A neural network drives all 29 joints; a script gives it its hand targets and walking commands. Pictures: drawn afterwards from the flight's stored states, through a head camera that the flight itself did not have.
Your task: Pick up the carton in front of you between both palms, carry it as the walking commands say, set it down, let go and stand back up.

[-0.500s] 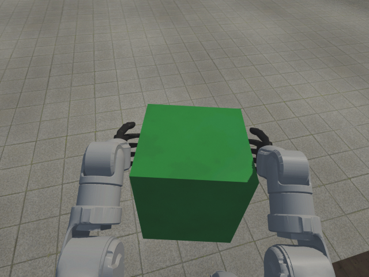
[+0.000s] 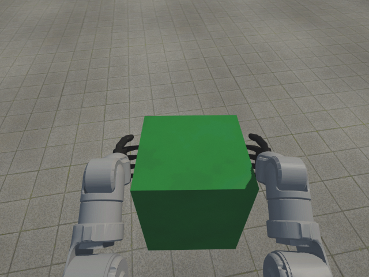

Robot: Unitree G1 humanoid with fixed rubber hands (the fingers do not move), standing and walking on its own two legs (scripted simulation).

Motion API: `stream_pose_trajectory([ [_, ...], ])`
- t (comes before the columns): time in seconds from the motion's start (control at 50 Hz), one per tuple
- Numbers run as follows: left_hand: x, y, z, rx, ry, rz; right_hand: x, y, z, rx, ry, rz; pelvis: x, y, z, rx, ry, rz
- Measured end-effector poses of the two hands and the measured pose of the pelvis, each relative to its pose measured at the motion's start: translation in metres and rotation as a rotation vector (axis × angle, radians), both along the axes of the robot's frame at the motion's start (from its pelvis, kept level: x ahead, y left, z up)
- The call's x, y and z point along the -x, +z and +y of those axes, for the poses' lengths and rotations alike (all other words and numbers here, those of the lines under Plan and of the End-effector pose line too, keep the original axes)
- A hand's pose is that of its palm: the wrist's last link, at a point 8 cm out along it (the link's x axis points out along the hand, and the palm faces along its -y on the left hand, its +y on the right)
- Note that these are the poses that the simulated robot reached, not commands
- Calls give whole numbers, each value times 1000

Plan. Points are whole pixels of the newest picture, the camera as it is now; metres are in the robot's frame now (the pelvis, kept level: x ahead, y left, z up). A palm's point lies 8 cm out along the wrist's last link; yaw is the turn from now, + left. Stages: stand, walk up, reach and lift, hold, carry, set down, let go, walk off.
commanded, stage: carry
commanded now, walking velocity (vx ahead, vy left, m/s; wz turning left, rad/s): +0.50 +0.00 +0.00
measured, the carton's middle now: (191, 184) +0.34 +0.00 +0.01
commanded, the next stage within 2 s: none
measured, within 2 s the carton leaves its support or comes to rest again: neither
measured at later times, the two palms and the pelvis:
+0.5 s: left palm (127, 93) +0.58 +0.18 +0.09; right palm (236, 97) +0.56 -0.12 +0.09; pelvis +0.31 +0.05 +0.00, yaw -3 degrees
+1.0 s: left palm (158, 47) +0.86 +0.12 +0.08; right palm (239, 48) +0.87 -0.18 +0.07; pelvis +0.60 -0.03 +0.01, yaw +0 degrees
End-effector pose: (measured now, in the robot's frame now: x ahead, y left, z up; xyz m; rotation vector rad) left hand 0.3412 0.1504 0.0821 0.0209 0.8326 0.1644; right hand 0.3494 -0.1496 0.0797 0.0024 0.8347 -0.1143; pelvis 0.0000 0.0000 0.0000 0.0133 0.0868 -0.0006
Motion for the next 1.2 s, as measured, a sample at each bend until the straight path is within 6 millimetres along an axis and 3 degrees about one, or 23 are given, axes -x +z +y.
stream_pose_trajectory([
  [0.18,-72,17,8,55,68,-110,-70,11,8,-69,-60,-104,-104,14,5,-23,-7,10],
  [0.28,-125,20,14,82,24,-179,-114,17,16,-63,-95,-175,-178,4,20,-11,-11,0],
  [0.36,-172,6,27,89,-7,-190,-157,11,28,-17,-88,-188,-237,-13,35,-14,-40,-21],
  [0.44,-207,0,29,91,-33,-112,-184,6,31,-2,-108,-111,-276,-5,43,3,-59,-24],
  [0.56,-265,10,25,89,-63,-95,-235,18,27,9,-127,-95,-338,11,44,25,-55,-20],
  [0.74,-375,23,3,75,-42,-169,-353,27,5,-7,-104,-168,-451,4,17,17,-46,-26],
  [0.84,-450,6,-22,41,-32,-164,-432,1,-20,-37,-89,-161,-523,-18,-9,28,-23,-31],
  [0.94,-493,-11,-30,22,-3,-42,-486,-17,-29,-51,-65,-38,-571,-4,-24,9,-1,-18],
  [1.06,-553,3,-30,28,19,-69,-550,-3,-28,-43,-39,-65,-636,12,-30,-8,-8,-9],
  [1.2,-652,23,-23,45,-8,-169,-641,21,-22,-28,-64,-166,-731,9,-17,3,-15,-15],
])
